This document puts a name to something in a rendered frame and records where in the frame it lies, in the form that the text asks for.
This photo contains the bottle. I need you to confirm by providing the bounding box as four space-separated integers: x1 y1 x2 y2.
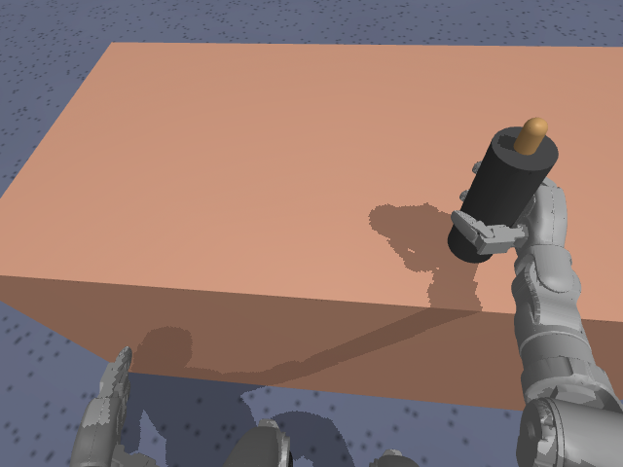
448 118 559 264

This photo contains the left robot hand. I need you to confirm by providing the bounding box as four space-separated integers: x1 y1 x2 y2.
69 346 160 467

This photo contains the right robot hand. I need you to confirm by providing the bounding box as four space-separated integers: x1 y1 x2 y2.
451 161 568 257

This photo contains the right robot arm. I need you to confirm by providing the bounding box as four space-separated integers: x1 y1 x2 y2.
511 244 623 467

